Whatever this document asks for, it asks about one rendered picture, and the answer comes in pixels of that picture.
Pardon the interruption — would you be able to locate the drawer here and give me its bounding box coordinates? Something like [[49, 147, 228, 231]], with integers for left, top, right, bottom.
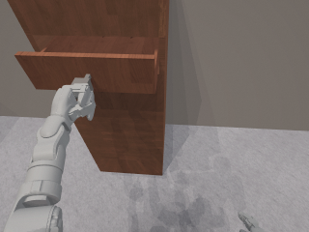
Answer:
[[14, 35, 159, 94]]

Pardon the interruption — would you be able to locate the left robot forearm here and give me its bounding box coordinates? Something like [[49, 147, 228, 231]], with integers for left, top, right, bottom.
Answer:
[[2, 115, 71, 232]]

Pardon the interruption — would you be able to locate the cabinet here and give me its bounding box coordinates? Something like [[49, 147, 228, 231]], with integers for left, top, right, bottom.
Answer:
[[7, 0, 170, 176]]

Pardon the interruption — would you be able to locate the handle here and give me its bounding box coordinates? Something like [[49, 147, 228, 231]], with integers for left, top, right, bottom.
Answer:
[[71, 73, 94, 99]]

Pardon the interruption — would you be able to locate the robot right hand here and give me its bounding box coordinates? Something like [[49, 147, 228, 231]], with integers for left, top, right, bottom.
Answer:
[[238, 211, 265, 232]]

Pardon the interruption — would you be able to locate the robot left hand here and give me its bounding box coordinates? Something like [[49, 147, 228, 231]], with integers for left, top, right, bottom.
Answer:
[[50, 83, 96, 125]]

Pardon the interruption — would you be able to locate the robot left upper arm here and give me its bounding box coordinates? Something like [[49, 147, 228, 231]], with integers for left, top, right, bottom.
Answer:
[[6, 205, 64, 232]]

